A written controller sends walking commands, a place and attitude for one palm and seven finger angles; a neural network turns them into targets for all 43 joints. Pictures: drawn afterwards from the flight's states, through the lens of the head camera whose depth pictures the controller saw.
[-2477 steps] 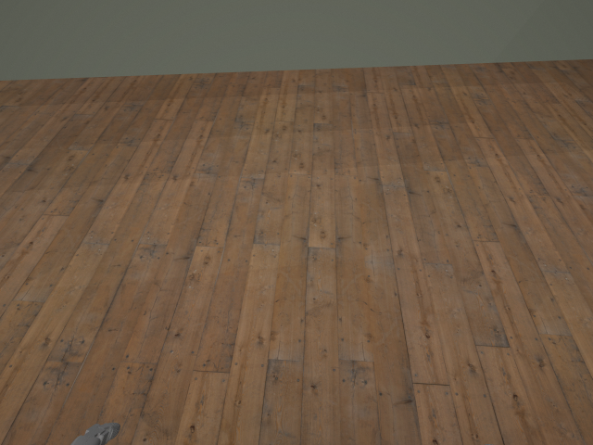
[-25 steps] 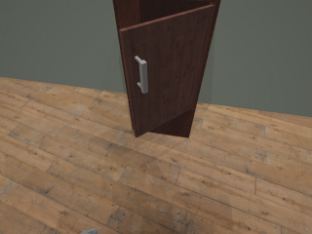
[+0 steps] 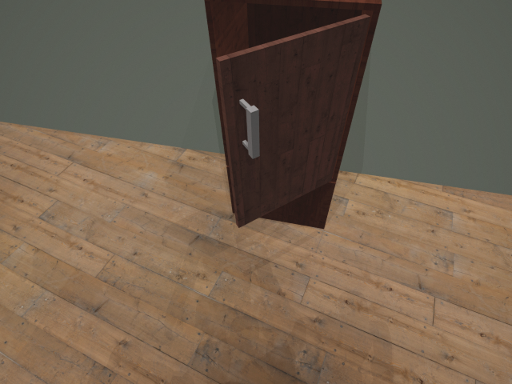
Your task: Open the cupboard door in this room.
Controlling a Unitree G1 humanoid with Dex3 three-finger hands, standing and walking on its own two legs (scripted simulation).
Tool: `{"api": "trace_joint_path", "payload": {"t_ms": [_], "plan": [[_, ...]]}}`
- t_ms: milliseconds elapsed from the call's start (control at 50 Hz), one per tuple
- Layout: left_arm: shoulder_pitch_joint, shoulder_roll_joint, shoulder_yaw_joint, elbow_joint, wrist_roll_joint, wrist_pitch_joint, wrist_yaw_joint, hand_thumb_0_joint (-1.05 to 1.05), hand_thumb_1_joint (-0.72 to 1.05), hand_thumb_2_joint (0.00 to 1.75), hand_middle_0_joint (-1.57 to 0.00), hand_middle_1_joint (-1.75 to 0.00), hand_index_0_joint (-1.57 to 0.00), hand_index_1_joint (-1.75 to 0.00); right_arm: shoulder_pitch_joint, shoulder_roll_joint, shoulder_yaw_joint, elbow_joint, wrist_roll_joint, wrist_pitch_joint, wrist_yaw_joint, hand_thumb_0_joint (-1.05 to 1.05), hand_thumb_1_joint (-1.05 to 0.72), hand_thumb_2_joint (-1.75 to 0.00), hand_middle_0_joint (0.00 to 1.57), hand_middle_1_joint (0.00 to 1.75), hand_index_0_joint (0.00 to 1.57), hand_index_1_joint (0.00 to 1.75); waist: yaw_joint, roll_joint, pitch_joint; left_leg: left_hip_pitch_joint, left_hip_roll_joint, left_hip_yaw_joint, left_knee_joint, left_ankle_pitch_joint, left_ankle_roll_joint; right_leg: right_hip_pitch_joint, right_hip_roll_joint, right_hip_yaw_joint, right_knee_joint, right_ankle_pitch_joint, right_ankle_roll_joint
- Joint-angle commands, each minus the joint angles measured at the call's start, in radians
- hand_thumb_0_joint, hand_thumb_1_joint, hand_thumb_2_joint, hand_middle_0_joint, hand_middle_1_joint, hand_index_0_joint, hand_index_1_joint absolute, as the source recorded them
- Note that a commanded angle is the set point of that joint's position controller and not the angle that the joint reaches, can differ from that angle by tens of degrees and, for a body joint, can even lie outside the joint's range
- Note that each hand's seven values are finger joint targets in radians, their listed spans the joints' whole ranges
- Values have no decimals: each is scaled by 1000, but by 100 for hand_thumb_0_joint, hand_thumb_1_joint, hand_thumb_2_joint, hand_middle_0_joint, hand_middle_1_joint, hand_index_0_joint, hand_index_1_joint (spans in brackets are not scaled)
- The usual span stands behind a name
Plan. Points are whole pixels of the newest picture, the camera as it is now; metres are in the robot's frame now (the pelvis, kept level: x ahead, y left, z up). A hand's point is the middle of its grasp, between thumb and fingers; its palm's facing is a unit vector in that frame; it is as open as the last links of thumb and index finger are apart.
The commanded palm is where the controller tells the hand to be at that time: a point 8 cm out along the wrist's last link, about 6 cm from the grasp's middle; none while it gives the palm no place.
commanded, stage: let the arm hang, fingers relaxed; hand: left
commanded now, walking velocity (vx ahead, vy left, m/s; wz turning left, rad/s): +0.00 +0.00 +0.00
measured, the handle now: (248, 129) +0.66 +0.06 +0.01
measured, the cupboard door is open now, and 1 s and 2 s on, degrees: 44 44 44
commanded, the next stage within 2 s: look to check the result in 0.32 s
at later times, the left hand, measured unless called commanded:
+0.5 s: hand out of the picture +0.08 +0.22 -0.16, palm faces +0.00 -0.96 -0.29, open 7.4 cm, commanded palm none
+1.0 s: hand out of the picture +0.11 +0.23 -0.15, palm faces -0.01 -0.95 -0.32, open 7.4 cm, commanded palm none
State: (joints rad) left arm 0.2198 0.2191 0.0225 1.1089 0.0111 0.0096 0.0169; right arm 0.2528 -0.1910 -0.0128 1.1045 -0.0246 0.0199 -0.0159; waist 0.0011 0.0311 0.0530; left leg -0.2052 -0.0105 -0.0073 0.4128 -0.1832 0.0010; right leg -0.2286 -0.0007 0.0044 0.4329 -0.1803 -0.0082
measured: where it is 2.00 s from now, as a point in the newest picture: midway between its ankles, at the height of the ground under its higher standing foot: outside the picture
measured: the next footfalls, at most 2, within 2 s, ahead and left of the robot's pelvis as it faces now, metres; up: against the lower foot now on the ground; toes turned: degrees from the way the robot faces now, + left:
left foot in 1.92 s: +0.14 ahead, +0.09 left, +0.00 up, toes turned -31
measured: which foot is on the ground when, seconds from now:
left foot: down 0.00-1.00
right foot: down 0.00-1.00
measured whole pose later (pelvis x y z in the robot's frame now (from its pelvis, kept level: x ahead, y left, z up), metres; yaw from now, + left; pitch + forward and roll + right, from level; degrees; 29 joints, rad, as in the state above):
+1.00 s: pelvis +0.03 +0.00 +0.01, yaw +0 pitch -1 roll +0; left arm 0.09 0.30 0.01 1.13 0.01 -0.02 0.01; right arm 0.10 -0.30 -0.01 1.13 -0.02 0.00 -0.01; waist 0.00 0.01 0.06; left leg -0.11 0.00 -0.01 0.32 -0.18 -0.01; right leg -0.14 0.01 0.00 0.34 -0.18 -0.01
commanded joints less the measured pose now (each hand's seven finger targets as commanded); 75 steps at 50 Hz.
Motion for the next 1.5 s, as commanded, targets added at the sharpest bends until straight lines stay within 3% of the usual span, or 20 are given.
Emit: {"api": "trace_joint_path", "payload": {"t_ms": [0, 180, 240, 500, 1000, 1080, 1160, 1220, 1240, 1260, 1280, 1300, 1320, 1360, 1380, 1400, 1420, 1440, 1460, 1480], "plan": [[-21, 154, 31, -34, 2, -27, 7, 0, 90, 90, -20, -30, -20, -30, 30, -140, -27, -25, -1, -24, -5, 0, -90, -90, 20, 30, 20, 30, -11, -53, 6, -11, 83, -77, -95, -61, 33, -13, -91, 99, -126, -120, -41], [-60, 173, 33, -26, 2, -34, 7, 0, 90, 90, -20, -30, -20, -30, -28, -165, -25, -18, 0, -33, -6, 0, -90, -90, 20, 30, 20, 30, -6, -2, -13, 14, 95, -86, -103, 36, 27, 35, -98, 92, -113, -11, -40], [-71, 183, 34, -26, 3, -34, 6, 0, 90, 90, -20, -30, -20, -30, -44, -180, -27, -20, 0, -31, -5, 0, -90, -90, 20, 30, 20, 30, -6, -17, 1, 18, 94, -84, -109, 7, 27, 20, -99, 95, -132, -51, -39], [-119, 223, 33, -26, 0, -42, 4, 0, 90, 90, -20, -30, -20, -30, -95, -232, -27, -21, 1, -38, -5, 0, -90, -90, 20, 30, 20, 30, -10, -29, -74, 75, 108, -85, -113, 110, 23, 89, -106, 90, -124, 89, -37], [-157, 279, 32, -32, 0, -46, 1, 0, 90, 90, -20, -30, -20, -30, -159, -295, -26, -24, 3, -40, -2, 0, -90, -90, 20, 30, 20, 30, -10, -27, -69, 119, 119, -71, -131, 156, 15, 107, -113, 101, -145, 172, -35], [-111, 189, 26, -41, 0, -11, 4, 0, 90, 90, -20, -30, -20, -30, -84, -189, -16, -25, 0, -19, -10, 0, -90, -90, 20, 30, 20, 30, -17, -26, -76, 124, 124, -12, -55, 155, 0, 61, -108, 128, -75, 252, -26], [-98, 199, 45, -93, 5, 12, -2, 0, 90, 90, -20, -30, -20, -30, -62, -215, -41, -79, 0, -4, -22, 0, -90, -90, 20, 30, 20, 30, -22, -28, -78, 132, 156, 7, -14, 140, 15, -14, -76, 141, 16, 267, -29], [-89, 181, 53, -138, 7, 26, -12, 0, 90, 90, -20, -30, -20, -30, -62, -239, -60, -118, -4, 1, -27, 0, -90, -90, 20, 30, 20, 30, -19, 44, -45, 119, 223, -35, -41, 102, 53, -109, -24, 116, 135, 162, -20], [-85, 168, 56, -150, 7, 29, -15, 0, 90, 90, -20, -30, -20, -30, -62, -248, -65, -132, -6, 2, -28, 0, -90, -90, 20, 30, 20, 30, -14, 75, -41, 107, 267, -71, -63, 100, 82, -131, -2, 97, 215, 71, -16], [-82, 159, 58, -163, 7, 36, -19, 0, 90, 90, -20, -30, -20, -30, -64, -254, -70, -140, -8, -1, -29, 0, -90, -90, 20, 30, 20, 30, -9, 123, -25, 88, 331, -110, -94, 144, 125, -159, 16, 63, 324, -126, -8], [-80, 145, 61, -177, 6, 42, -22, 0, 90, 90, -20, -30, -20, -30, -64, -252, -73, -147, -12, -5, -30, 0, -90, -90, 20, 30, 20, 30, -8, 164, -24, 86, 378, -127, -108, 210, 165, -184, 16, 34, 426, -289, 0], [-81, 136, 64, -188, 6, 44, -24, 0, 90, 90, -20, -30, -20, -30, -68, -246, -72, -157, -15, -7, -31, 0, -90, -90, 20, 30, 20, 30, -6, 166, -23, 84, 394, -118, -94, 278, 184, -192, -2, 35, 466, -340, 1], [-69, 131, 66, -196, 5, 46, -26, 0, 90, 90, -20, -30, -20, -30, -82, -239, -72, -169, -16, -8, -31, 0, -90, -90, 20, 30, 20, 30, 3, 167, -19, 60, 397, -85, -69, 303, 181, -170, -21, 40, 459, -349, -3], [19, 120, 72, -187, 7, 37, -32, 0, 90, 90, -20, -30, -20, -30, -130, -234, -76, -190, -14, -7, -30, 0, -90, -90, 20, 30, 20, 30, 52, 105, -50, 17, 340, 18, 63, 316, 114, -38, -26, 11, 283, -209, -7], [81, 137, 83, -174, 11, 30, -32, 0, 90, 90, -20, -30, -20, -30, -148, -228, -77, -203, -7, -2, -30, 0, -90, -90, 20, 30, 20, 30, 85, 17, -53, -50, 257, 70, 198, 197, 53, 50, -28, 54, 109, 2, -17], [123, 243, 105, -169, 25, 17, -16, 0, 90, 90, -20, -30, -20, -30, -134, -159, -73, -229, 11, 5, -27, 0, -90, -90, 20, 30, 20, 30, 88, -329, -73, -223, 83, 167, 431, -191, -30, 136, -230, 398, -105, 203, -72], [139, 285, 112, -168, 13, 15, -2, 0, 90, 90, -20, -30, -20, -30, -164, -148, -70, -247, 14, 15, -21, 0, -90, -90, 20, 30, 20, 30, 104, -386, -38, -306, 9, 74, 649, -464, -37, 105, -344, 578, -169, 373, -149], [116, 277, 113, -176, 7, 16, 6, 0, 90, 90, -20, -30, -20, -30, -128, -154, -71, -247, 15, 22, -16, 0, -90, -90, 20, 30, 20, 30, 71, -296, -43, -321, 47, -7, 739, -417, -30, 94, -340, 534, -159, 269, -199], [72, 233, 109, -196, 8, 18, 9, 0, 90, 90, -20, -30, -20, -30, -157, -141, -73, -240, 12, 22, -14, 0, -90, -90, 20, 30, 20, 30, 57, -211, -16, -354, 58, -27, 767, -367, -32, 44, -291, 529, -158, 127, -213], [30, 207, 105, -211, 10, 16, 13, 0, 90, 90, -20, -30, -20, -30, -168, -141, -74, -236, 10, 20, -14, 0, -90, -90, 20, 30, 20, 30, 34, -201, -10, -366, 70, -40, 774, -310, -38, 48, -251, 508, -130, 154, -208]]}}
